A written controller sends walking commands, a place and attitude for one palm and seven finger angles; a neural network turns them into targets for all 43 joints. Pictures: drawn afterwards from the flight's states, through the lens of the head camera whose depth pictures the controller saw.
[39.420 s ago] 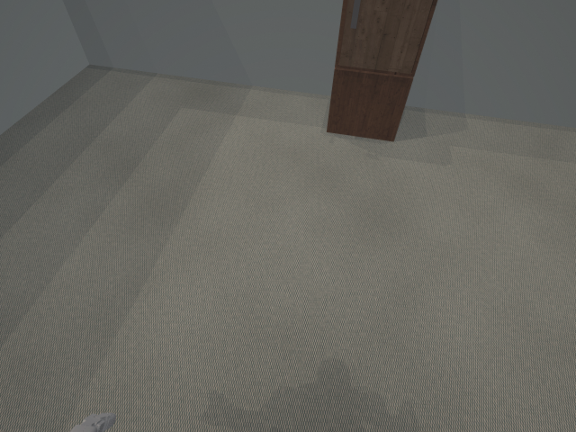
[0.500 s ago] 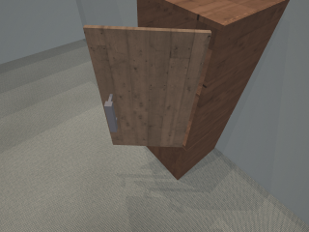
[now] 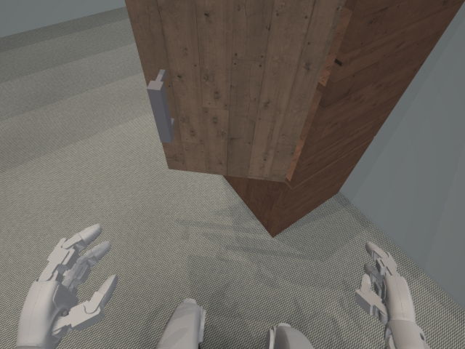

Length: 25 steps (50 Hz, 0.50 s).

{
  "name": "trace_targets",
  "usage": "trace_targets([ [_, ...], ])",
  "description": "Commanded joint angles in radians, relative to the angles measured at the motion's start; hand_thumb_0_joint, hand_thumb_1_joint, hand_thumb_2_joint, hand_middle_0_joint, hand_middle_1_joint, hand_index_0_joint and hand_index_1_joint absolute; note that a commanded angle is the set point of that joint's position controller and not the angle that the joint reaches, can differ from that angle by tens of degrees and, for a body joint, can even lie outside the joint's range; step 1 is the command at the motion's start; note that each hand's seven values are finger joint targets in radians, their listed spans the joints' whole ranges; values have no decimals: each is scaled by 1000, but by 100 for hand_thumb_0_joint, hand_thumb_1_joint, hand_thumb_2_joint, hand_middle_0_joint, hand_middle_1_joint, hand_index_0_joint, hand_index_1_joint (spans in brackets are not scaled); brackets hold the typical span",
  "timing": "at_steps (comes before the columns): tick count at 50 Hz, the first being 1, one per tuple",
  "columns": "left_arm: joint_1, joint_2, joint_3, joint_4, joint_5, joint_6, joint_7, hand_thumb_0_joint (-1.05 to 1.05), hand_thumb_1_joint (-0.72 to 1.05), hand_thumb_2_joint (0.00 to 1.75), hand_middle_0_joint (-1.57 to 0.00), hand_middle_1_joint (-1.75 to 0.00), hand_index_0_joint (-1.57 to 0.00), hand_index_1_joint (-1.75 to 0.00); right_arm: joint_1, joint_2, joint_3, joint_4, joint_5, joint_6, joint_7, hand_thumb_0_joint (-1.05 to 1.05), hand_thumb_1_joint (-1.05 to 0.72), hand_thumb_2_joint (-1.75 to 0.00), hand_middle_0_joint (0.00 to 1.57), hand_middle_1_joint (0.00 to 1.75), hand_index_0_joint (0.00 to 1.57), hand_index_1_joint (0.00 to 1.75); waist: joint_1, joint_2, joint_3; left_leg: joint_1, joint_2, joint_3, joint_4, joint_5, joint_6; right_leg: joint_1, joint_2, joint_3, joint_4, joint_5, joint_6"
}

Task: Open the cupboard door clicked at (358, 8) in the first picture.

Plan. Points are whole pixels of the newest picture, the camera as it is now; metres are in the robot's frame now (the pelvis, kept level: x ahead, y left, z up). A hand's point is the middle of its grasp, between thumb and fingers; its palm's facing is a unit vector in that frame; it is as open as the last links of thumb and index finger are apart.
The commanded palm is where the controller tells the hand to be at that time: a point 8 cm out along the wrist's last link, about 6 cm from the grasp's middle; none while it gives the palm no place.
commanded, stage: raise the hand with hooked fingers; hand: left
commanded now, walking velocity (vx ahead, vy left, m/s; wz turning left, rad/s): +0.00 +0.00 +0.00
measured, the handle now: (164, 107) +0.57 +0.22 +0.04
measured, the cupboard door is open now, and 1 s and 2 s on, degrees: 49 49 49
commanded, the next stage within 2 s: move the hooked fingers beside the handle in 1.62 s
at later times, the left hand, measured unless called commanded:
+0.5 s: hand (83, 257) +0.23 +0.25 +0.05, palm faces +0.00 -1.00 -0.05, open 12.0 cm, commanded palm +0.21 +0.31 +0.05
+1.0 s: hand (58, 228) +0.26 +0.31 +0.05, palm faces +0.01 -1.00 -0.06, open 13.9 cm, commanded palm +0.25 +0.35 +0.06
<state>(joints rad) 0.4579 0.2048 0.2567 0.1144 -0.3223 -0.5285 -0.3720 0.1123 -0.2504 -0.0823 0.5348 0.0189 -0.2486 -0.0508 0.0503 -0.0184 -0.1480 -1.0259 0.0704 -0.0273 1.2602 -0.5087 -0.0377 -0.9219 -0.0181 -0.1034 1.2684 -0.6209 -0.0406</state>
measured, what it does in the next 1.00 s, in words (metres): stands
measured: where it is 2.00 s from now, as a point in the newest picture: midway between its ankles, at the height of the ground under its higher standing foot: outside the picture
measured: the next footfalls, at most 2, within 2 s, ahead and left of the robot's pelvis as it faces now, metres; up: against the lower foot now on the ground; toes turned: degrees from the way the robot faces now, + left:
none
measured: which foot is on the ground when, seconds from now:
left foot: down 0.00-1.00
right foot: down 0.00-1.00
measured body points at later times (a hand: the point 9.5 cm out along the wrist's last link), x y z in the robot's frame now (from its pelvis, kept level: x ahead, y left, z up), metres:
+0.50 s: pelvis -0.01 +0.02 +0.01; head +0.07 +0.03 +0.45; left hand +0.22 +0.31 +0.05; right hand +0.14 -0.24 -0.08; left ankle +0.05 +0.14 -0.63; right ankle +0.00 -0.10 -0.63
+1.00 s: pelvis -0.01 +0.04 +0.01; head +0.08 +0.07 +0.46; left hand +0.26 +0.36 +0.06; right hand +0.17 -0.20 -0.06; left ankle +0.05 +0.14 -0.63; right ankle +0.00 -0.10 -0.63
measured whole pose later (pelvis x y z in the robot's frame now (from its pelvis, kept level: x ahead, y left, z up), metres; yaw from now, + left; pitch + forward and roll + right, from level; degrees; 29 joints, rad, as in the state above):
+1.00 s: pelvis -0.01 +0.04 +0.01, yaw -1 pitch +17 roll -4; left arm 0.09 0.38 0.39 0.30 -0.35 -0.36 -0.47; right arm 0.24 -0.25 0.03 0.53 0.02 -0.21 -0.06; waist 0.00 0.01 -0.14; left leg -1.04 0.05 -0.01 1.20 -0.47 0.03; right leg -0.91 -0.03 -0.09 1.15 -0.54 0.02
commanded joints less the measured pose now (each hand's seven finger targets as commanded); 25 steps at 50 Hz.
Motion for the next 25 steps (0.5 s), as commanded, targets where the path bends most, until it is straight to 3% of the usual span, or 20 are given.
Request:
trace_targets([
  [1, -205, 189, 56, -310, -13, -76, -30, 0, 32, 65, -24, -68, -24, -68, 51, -99, -12, -72, 3, -42, -33, 0, -90, -90, 20, 30, 20, 30, -97, 75, -214, 178, -42, 8, -72, 245, 72, 60, 29, 156, -263, 314, 37],
  [3, -205, 203, 77, -236, -27, -33, -60, 0, 27, 63, -25, -70, -25, -70, 47, -108, -7, -62, 10, -44, -42, 0, -90, -90, 20, 30, 20, 30, -92, 54, -208, 148, -43, 4, -76, 211, 71, 62, 30, 156, -280, 245, 38],
  [7, -146, 242, 154, -171, -70, 73, -96, 0, 18, 59, -25, -76, -25, -76, 31, -102, -1, -82, 21, -38, -43, 0, -90, -90, 20, 30, 20, 30, -38, 51, -290, 154, -50, 9, -104, 243, 69, 169, 9, 176, -303, 287, 51],
  [9, -132, 268, 206, -122, -83, 106, -88, 0, 13, 57, -25, -80, -25, -80, 24, -96, -1, -85, 21, -29, -44, 0, -90, -90, 20, 30, 20, 30, -18, -4, -293, 139, -49, 1, -113, 257, 68, 210, 7, 180, -304, 313, 57],
  [11, -140, 257, 203, -154, -80, 97, -71, 0, 8, 55, -26, -82, -26, -82, 32, -90, 0, -88, 18, -29, -38, 0, -90, -90, 20, 30, 20, 30, -15, 20, -311, 161, -50, 2, -135, 271, 67, 207, 3, 160, -295, 340, 59],
  [14, -155, 247, 196, -114, -77, 70, -49, 0, 1, 52, -26, -87, -26, -87, 37, -91, -1, -85, 15, -28, -33, 0, -90, -90, 20, 30, 20, 30, -22, -17, -255, 143, -50, 1, -145, 242, 65, 170, 11, 151, -299, 276, 54],
  [18, -224, 241, 158, -80, -58, 24, -48, 0, -8, 48, -27, -93, -27, -93, 66, -117, 1, -78, 17, -34, -33, 0, -90, -90, 20, 30, 20, 30, -51, 11, -194, 158, -52, 4, -173, 157, 70, 67, 22, 124, -317, 102, 40],
  [21, -251, 274, 167, -100, -58, 9, -57, 0, -15, 45, -27, -98, -27, -98, 85, -132, 4, -91, 17, -39, -35, 0, -90, -90, 20, 30, 20, 30, -39, 64, -223, 199, -52, 0, -199, 147, 70, 56, 29, 101, -297, 101, 26],
  [25, -277, 288, 177, -118, -61, 13, -48, 0, -24, 41, -28, -103, -28, -103, 101, -143, 6, -99, 18, -38, -34, 0, -90, -90, 20, 30, 20, 30, -40, 82, -248, 244, -54, -11, -232, 139, 70, 46, 39, 64, -278, 132, 22],
])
